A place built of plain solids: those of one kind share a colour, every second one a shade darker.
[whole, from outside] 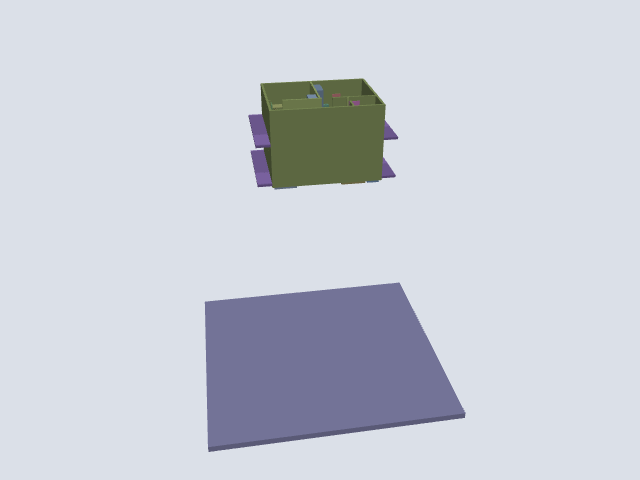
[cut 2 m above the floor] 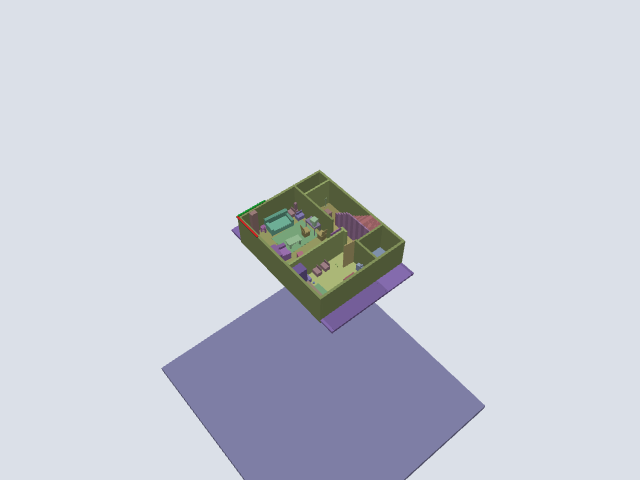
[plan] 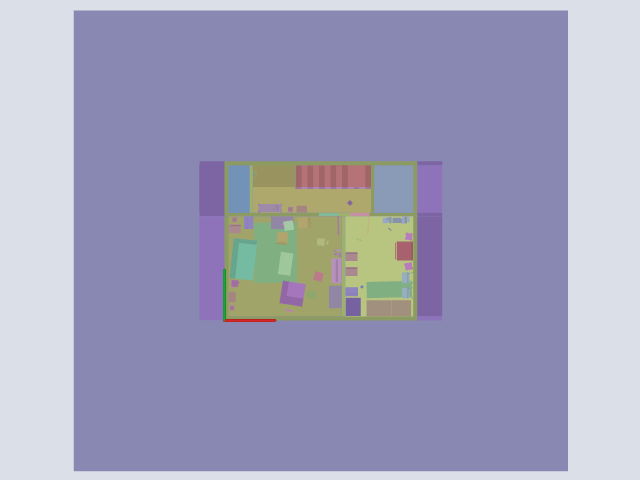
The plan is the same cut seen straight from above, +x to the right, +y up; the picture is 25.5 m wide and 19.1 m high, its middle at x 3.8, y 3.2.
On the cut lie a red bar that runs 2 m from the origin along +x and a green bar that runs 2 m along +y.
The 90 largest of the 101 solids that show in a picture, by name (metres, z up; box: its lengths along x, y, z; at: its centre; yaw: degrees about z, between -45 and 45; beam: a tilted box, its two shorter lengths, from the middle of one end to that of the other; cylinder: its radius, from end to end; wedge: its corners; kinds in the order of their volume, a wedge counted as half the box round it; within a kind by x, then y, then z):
{
 "under_1": {"box": [19.67, 18.33, 0.5], "at": [3.83, 3.17, -18.02]},
 "wall_1": {"box": [0.16, 3.99, 5.43], "at": [0.08, 2.15, 2.41]},
 "wall_2": {"box": [0.16, 1.89, 5.43], "at": [0.08, 5.22, 2.41]},
 "wall_3": {"box": [0.13, 1.89, 2.87], "at": [1.06, 5.22, 1.14]},
 "wall_4": {"box": [3.14, 0.13, 2.31], "at": [1.57, 4.21, 3.97]},
 "wall_5": {"box": [3.76, 0.13, 2.87], "at": [1.88, 4.21, 1.14]},
 "wall_6": {"box": [7.67, 0.16, 5.43], "at": [3.83, 0.08, 2.41]},
 "wall_7": {"box": [7.67, 0.16, 5.43], "at": [3.83, 6.25, 2.41]},
 "wall_8": {"box": [0.13, 3.99, 2.31], "at": [4.03, 2.15, 3.97]},
 "wall_9": {"box": [0.13, 3.99, 2.87], "at": [4.74, 2.15, 1.14]},
 "wall_10": {"box": [0.48, 0.13, 2.87], "at": [4.76, 4.21, 1.14]},
 "wall_11": {"box": [2.7, 0.13, 2.31], "at": [5.25, 4.21, 3.97]},
 "wall_12": {"box": [0.13, 1.89, 2.87], "at": [5.89, 5.22, 1.14]},
 "wall_13": {"box": [1.91, 0.13, 2.87], "at": [6.71, 4.21, 1.14]},
 "wall_14": {"box": [0.16, 3.99, 5.43], "at": [7.59, 2.15, 2.41]},
 "wall_15": {"box": [0.16, 1.89, 5.43], "at": [7.59, 5.22, 2.41]},
 "stair_1": {"box": [2.99, 0.86, 0.5], "at": [4.33, 5.74, -0.05]},
 "stair_2": {"box": [2.76, 0.86, 0.7], "at": [4.45, 5.74, 0.05]},
 "stair_3": {"box": [2.53, 0.86, 0.9], "at": [4.56, 5.74, 0.15]},
 "stair_4": {"box": [2.3, 0.86, 1.11], "at": [4.68, 5.74, 0.25]},
 "stair_5": {"box": [2.07, 0.86, 1.31], "at": [4.79, 5.74, 0.35]},
 "stair_6": {"box": [1.84, 0.86, 1.51], "at": [4.91, 5.74, 0.45]},
 "stair_7": {"box": [1.61, 0.86, 1.71], "at": [5.02, 5.74, 0.55]},
 "stair_8": {"box": [1.38, 0.86, 1.91], "at": [5.14, 5.74, 0.66]},
 "stair_9": {"box": [1.15, 0.86, 2.11], "at": [5.25, 5.74, 0.76]},
 "stair_10": {"box": [0.92, 0.86, 2.31], "at": [5.37, 5.74, 0.86]},
 "stair_11": {"box": [0.69, 0.86, 2.52], "at": [5.48, 5.74, 0.96]},
 "stair_12": {"box": [0.46, 0.86, 2.72], "at": [5.6, 5.74, 1.06]},
 "stair_13": {"box": [0.23, 0.86, 2.92], "at": [5.71, 5.74, 1.16]},
 "floor_living_1": {"box": [4.51, 3.99, 0.5], "at": [2.42, 2.15, -0.25]},
 "floor_kitchen_1": {"box": [2.71, 3.99, 0.5], "at": [6.16, 2.15, -0.25]},
 "upper_floor_next_1": {"box": [1.0, 0.16, 0.16], "at": [-0.5, 0.08, -0.08]},
 "upper_floor_next_2": {"box": [1.0, 3.99, 0.16], "at": [-0.5, 2.15, -0.08]},
 "upper_floor_next_3": {"box": [1.0, 0.13, 0.16], "at": [-0.5, 4.21, -0.08]},
 "upper_floor_next_4": {"box": [1.0, 1.89, 0.16], "at": [-0.5, 5.22, -0.08]},
 "upper_floor_next_5": {"box": [1.0, 1.89, 0.16], "at": [-0.5, 5.22, 2.74]},
 "upper_floor_next_6": {"box": [1.0, 0.16, 0.16], "at": [-0.5, 6.25, -0.08]},
 "upper_floor_next_7": {"box": [1.0, 0.16, 0.16], "at": [-0.5, 6.25, 2.74]},
 "upper_floor_next_8": {"box": [1.0, 0.16, 0.16], "at": [8.17, 0.08, -0.08]},
 "upper_floor_next_9": {"box": [1.0, 3.99, 0.16], "at": [8.17, 2.15, -0.08]},
 "upper_floor_next_10": {"box": [1.0, 3.99, 0.16], "at": [8.17, 2.15, 2.74]},
 "upper_floor_next_11": {"box": [1.0, 0.13, 0.16], "at": [8.17, 4.21, -0.08]},
 "upper_floor_next_12": {"box": [1.0, 1.89, 0.16], "at": [8.17, 5.22, -0.08]},
 "upper_floor_next_13": {"box": [1.0, 1.89, 0.16], "at": [8.17, 5.22, 2.74]},
 "upper_floor_next_14": {"box": [1.0, 0.16, 0.16], "at": [8.17, 6.25, -0.08]},
 "upper_floor_next_15": {"box": [1.0, 0.16, 0.16], "at": [8.17, 6.25, 2.74]},
 "floor_hall_1": {"box": [1.71, 0.86, 0.5], "at": [1.99, 5.74, -0.25]},
 "floor_hall_2": {"box": [4.7, 1.03, 0.5], "at": [3.48, 4.79, -0.25]},
 "fixture_wardrobe_bedroom_1": {"box": [0.59, 1.49, 2.2], "at": [3.66, 1.2, 3.87]},
 "floor_store_1": {"box": [1.55, 1.89, 0.5], "at": [6.73, 5.22, -0.25]},
 "floor_coats_1": {"box": [0.84, 1.89, 0.5], "at": [0.58, 5.22, -0.25]},
 "fridge_flat_1": {"box": [0.6, 0.73, 1.66], "at": [5.12, 0.54, 0.83]},
 "sofa_1": {"box": [0.23, 1.6, 0.39], "at": [0.4, 2.47, 0.65], "yaw": -5.9},
 "sofa_2": {"box": [0.92, 0.17, 0.18], "at": [0.69, 1.72, 0.54], "yaw": -5.9},
 "sofa_3": {"box": [0.93, 1.6, 0.34], "at": [0.76, 2.43, 0.28], "yaw": -5.9},
 "sofa_4": {"box": [0.92, 0.17, 0.18], "at": [0.84, 3.14, 0.54], "yaw": -5.9},
 "armchair_club_1": {"box": [0.24, 0.87, 0.18], "at": [2.38, 1.14, 0.51], "yaw": -9.1},
 "armchair_club_2": {"box": [0.92, 0.33, 0.38], "at": [2.66, 0.78, 0.61], "yaw": -9.1},
 "armchair_club_3": {"box": [0.92, 0.9, 0.35], "at": [2.71, 1.07, 0.24], "yaw": -9.1},
 "armchair_club_4": {"box": [0.24, 0.87, 0.18], "at": [3.05, 1.03, 0.51], "yaw": -9.1},
 "billy_1": {"box": [0.28, 0.42, 2.02], "at": [0.31, 0.93, 1.01]},
 "billy_2": {"box": [0.42, 0.28, 2.02], "at": [3.07, 4.43, 1.01]},
 "range_flat_1": {"box": [0.65, 0.76, 0.94], "at": [7.18, 2.76, 0.47]},
 "rug_1": {"box": [1.7, 2.4, 0.08], "at": [2.03, 2.7, -0.03], "yaw": 0.4},
 "rug_2": {"box": [1.8, 0.65, 0.08], "at": [6.55, 1.23, -0.03], "yaw": 1.5},
 "stair_pan_1": {"box": [0.23, 0.08, 1.8], "at": [3.41, 5.27, 0.6]},
 "stair_pan_2": {"box": [0.23, 0.08, 2.21], "at": [3.87, 5.27, 0.8]},
 "stair_pan_3": {"box": [0.23, 0.08, 2.41], "at": [4.1, 5.27, 0.9]},
 "stair_pan_4": {"box": [0.23, 0.08, 2.61], "at": [4.33, 5.27, 1.0]},
 "stair_pan_5": {"box": [0.23, 0.08, 2.81], "at": [4.56, 5.27, 1.11]},
 "stair_pan_6": {"box": [0.23, 0.08, 3.01], "at": [4.79, 5.27, 1.21]},
 "stair_pan_7": {"box": [0.23, 0.08, 3.21], "at": [5.02, 5.27, 1.31]},
 "tv_board_1": {"box": [0.4, 1.0, 0.48], "at": [4.46, 1.98, 0.24]},
 "tv_board_2": {"box": [0.09, 0.9, 0.52], "at": [4.47, 1.98, 0.78]},
 "recycling_crate_1": {"box": [0.48, 0.36, 0.28], "at": [0.41, 3.64, 0.14]},
 "recycling_crate_2": {"box": [0.48, 0.36, 0.28], "at": [5.05, 1.94, 0.14]},
 "recycling_crate_3": {"box": [0.48, 0.36, 0.28], "at": [5.05, 2.54, 0.14]},
 "small_desk_1": {"box": [0.9, 0.5, 0.13], "at": [2.3, 3.89, 0.68]},
 "small_desk_2": {"box": [0.5, 0.9, 0.13], "at": [4.41, 0.93, 0.68]},
 "recycling_tote_1": {"box": [0.37, 0.5, 0.29], "at": [0.96, 3.89, 0.14]},
 "recycling_tote_2": {"box": [0.5, 0.37, 0.29], "at": [5.06, 1.14, 0.14]},
 "bar_stool_1": {"box": [0.35, 0.35, 0.74], "at": [3.74, 1.75, 0.37], "yaw": -17.7},
 "leaf_kitchen_door_1": {"box": [0.05, 0.76, 2.01], "at": [5.73, 3.77, 1.01], "yaw": -5.0},
 "floor_gap_kitchen_door_1": {"box": [0.76, 0.13, 0.5], "at": [5.38, 4.21, -0.25]},
 "floor_gap_living_door_1": {"box": [0.76, 0.13, 0.5], "at": [4.14, 4.21, -0.25]},
 "grocery_bags_1": {"box": [0.35, 0.21, 0.56], "at": [6.85, 3.98, 0.28]},
 "table_lamp_1": {"box": [0.38, 0.38, 0.26], "at": [2.56, 3.77, 1.2], "yaw": 8.3},
 "hall_table_1": {"box": [0.92, 0.32, 0.1], "at": [1.81, 4.47, 0.73]},
 "counter_run_1": {"box": [1.01, 0.64, 0.038], "at": [6.16, 0.49, 0.9]},
 "coffee_table_1": {"box": [0.5, 0.9, 0.046], "at": [2.43, 2.26, 0.4], "yaw": -8.0}
}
